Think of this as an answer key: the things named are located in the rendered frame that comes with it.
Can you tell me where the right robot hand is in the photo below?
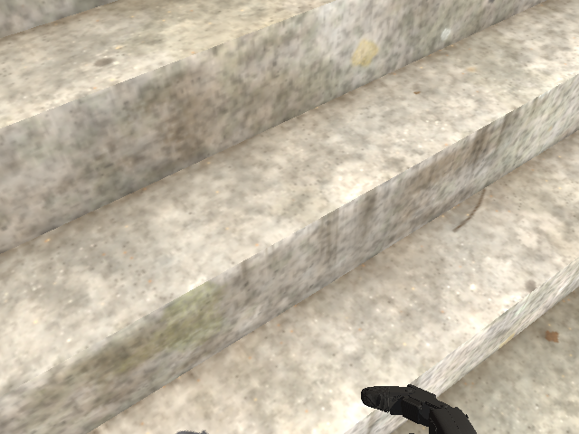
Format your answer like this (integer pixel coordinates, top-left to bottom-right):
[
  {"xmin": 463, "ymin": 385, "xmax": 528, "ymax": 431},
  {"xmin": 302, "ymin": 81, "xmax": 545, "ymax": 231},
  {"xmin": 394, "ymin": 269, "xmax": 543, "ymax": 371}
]
[{"xmin": 361, "ymin": 384, "xmax": 477, "ymax": 434}]

